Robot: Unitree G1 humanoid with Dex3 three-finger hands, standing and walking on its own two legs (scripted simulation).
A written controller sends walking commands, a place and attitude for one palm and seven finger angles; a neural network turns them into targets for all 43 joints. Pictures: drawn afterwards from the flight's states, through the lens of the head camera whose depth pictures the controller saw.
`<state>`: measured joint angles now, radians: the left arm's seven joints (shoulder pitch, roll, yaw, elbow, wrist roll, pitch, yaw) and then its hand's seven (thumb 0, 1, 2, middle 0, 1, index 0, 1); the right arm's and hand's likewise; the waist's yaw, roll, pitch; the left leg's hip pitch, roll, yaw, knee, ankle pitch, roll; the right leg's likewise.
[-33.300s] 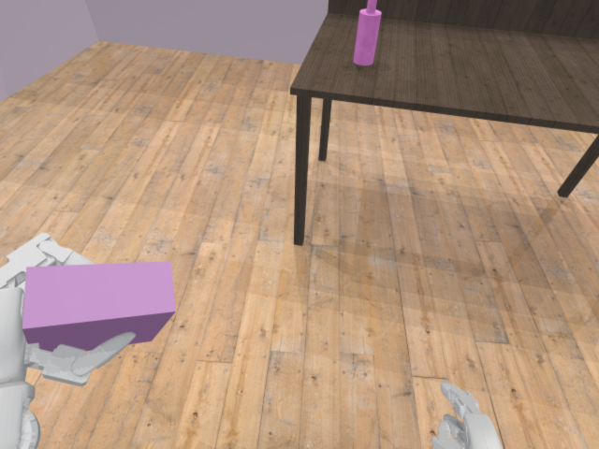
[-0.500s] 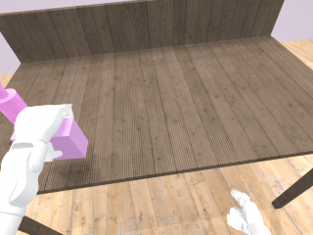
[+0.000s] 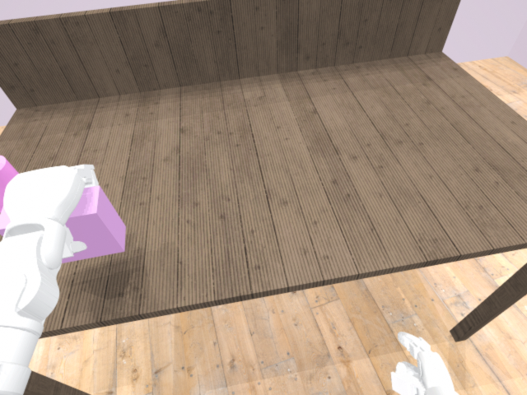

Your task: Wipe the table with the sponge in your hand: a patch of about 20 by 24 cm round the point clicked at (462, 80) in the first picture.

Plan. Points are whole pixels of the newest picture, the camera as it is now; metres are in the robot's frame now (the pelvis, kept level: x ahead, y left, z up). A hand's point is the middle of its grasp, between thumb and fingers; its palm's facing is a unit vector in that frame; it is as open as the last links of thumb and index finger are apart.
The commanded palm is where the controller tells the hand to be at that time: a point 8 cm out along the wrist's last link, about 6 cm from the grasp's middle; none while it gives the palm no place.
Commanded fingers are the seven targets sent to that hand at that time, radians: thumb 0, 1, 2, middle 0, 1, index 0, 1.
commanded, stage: move the sponge above the wiping area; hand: left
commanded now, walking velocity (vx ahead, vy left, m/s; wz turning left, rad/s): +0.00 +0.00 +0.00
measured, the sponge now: (75, 234) +0.30 +0.35 +0.07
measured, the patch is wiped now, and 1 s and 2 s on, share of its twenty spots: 0.00 0.00 0.00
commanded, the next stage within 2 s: none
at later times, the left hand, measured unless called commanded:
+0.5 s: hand (70, 206) +0.33 +0.36 +0.11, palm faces -0.02 +0.03 -1.00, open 9.5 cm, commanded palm +0.31 +0.33 +0.16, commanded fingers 0.00 0.10 1.30 -1.20 -1.60 -1.20 -1.60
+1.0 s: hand (60, 224) +0.31 +0.36 +0.10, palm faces -0.13 -0.01 -0.99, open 9.4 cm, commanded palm +0.30 +0.33 +0.16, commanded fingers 0.00 0.10 1.30 -1.20 -1.60 -1.20 -1.60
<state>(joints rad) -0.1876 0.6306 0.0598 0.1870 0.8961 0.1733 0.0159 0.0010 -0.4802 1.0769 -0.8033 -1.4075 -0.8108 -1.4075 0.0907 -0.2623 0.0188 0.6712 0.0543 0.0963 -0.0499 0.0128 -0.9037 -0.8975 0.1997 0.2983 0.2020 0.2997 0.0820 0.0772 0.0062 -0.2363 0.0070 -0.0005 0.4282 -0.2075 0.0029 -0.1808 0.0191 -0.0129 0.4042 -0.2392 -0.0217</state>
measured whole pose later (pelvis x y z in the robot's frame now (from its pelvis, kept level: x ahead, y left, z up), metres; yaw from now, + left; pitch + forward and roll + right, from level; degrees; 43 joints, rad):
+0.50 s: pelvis +0.01 +0.01 +0.00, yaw +0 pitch +4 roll -1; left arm -0.26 0.64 0.07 0.35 0.91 0.19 0.01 0.00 -0.48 1.08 -0.80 -1.41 -0.81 -1.41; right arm 0.14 -0.29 -0.01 0.68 0.07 0.12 -0.04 0.01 -0.90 -0.90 0.20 0.30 0.20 0.30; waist 0.05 0.09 -0.02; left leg -0.30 0.00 0.01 0.46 -0.23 0.02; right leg -0.24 0.01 -0.01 0.43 -0.25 -0.01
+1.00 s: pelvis +0.01 +0.01 +0.00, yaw +1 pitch +2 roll -1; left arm -0.24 0.64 0.00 0.32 0.89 0.27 -0.10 0.00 -0.48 1.08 -0.80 -1.42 -0.81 -1.42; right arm 0.10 -0.28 0.02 0.65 0.08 0.14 -0.04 0.01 -0.90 -0.90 0.20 0.30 0.20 0.30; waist 0.07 0.09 -0.02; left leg -0.27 -0.01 -0.01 0.45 -0.22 0.02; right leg -0.19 0.00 -0.03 0.41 -0.25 -0.01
